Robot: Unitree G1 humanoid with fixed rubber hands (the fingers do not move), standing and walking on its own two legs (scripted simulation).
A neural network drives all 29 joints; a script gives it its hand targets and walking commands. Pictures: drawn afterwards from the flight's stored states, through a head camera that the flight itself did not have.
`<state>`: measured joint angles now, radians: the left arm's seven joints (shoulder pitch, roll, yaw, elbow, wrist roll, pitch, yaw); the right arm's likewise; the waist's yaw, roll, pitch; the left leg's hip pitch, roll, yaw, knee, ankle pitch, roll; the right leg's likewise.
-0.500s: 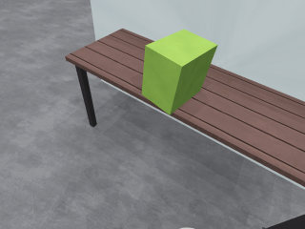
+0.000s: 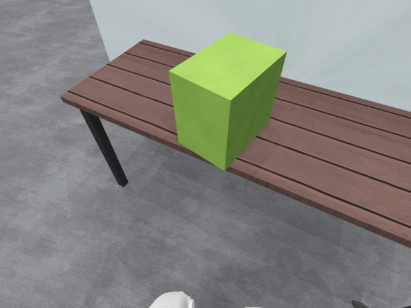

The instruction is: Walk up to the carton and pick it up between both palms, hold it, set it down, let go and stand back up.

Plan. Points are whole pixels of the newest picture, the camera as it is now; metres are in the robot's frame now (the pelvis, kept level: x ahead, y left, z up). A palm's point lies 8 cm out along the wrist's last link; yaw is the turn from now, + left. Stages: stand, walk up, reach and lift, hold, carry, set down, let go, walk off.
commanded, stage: walk up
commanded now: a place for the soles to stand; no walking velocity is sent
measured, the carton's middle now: (227, 101) +0.64 -0.04 +0.02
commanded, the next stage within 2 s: none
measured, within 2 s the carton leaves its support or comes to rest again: neither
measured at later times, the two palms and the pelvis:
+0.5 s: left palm out of the picture +0.20 +0.47 -0.09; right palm (307, 276) +0.20 -0.18 -0.06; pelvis +0.13 +0.14 +0.02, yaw -6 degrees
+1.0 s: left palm out of the picture +0.30 +0.57 -0.14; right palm (243, 265) +0.23 -0.07 -0.10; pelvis +0.20 +0.26 -0.02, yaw -9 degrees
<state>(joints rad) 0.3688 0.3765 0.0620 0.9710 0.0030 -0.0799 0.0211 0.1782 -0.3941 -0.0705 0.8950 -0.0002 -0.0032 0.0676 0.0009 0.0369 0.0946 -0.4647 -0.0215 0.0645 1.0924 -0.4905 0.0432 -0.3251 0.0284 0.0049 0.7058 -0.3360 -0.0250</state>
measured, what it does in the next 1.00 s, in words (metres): steps to the left: left foot, then right foot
